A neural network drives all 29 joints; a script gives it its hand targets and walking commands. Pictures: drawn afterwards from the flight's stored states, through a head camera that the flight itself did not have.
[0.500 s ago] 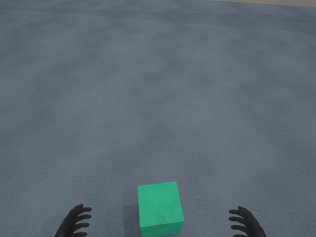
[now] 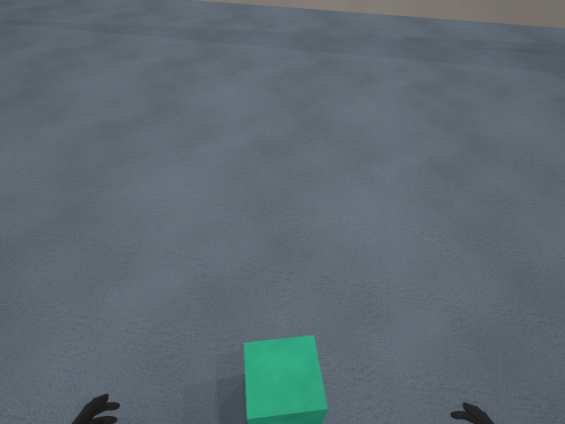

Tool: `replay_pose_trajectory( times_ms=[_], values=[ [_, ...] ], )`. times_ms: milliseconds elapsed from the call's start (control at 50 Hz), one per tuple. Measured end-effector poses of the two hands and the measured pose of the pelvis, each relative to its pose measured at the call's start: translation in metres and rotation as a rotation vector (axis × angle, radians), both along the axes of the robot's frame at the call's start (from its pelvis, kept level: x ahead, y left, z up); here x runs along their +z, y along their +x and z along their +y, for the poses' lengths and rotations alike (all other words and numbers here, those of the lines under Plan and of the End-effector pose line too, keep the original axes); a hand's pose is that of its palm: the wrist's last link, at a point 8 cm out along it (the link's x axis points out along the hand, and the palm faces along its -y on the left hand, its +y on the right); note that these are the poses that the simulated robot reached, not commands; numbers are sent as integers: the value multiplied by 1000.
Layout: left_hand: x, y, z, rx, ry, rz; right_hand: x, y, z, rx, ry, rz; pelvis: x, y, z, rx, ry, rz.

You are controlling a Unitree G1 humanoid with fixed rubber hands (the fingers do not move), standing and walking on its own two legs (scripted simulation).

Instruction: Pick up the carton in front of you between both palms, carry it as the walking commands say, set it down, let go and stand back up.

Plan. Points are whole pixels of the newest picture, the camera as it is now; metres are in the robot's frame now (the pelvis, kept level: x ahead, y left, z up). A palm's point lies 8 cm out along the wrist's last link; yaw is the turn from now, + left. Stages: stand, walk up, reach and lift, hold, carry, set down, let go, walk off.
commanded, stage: stand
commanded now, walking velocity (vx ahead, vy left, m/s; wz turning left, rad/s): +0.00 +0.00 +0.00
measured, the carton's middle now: (282, 388) +0.40 -0.01 -0.64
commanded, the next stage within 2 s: none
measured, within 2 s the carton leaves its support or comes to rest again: neither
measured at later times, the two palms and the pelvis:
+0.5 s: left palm out of the picture +0.12 +0.30 -0.09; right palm out of the picture +0.12 -0.29 -0.09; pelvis +0.01 +0.00 +0.01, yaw +0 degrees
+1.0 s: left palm out of the picture +0.08 +0.31 -0.09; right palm out of the picture +0.08 -0.30 -0.09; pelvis -0.01 +0.00 +0.01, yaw +0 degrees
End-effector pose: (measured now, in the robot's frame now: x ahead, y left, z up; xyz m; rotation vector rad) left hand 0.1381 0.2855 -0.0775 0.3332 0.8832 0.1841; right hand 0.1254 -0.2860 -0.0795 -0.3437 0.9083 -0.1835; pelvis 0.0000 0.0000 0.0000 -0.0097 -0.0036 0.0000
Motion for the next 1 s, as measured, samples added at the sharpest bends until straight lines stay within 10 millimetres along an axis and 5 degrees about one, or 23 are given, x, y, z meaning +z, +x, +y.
replay_pose_trajectory(
  times_ms=[360, 1000],
  values=[
    [-9, -3, 6, 13, 5, 68, -6, 0, 1, 2, -10, 50, 3, 9, 4, 4, 2, -10],
    [-14, -61, 25, 65, 25, 191, -10, -41, -11, -11, -27, 149, 10, -14, 4, 5, 7, -36]
  ],
)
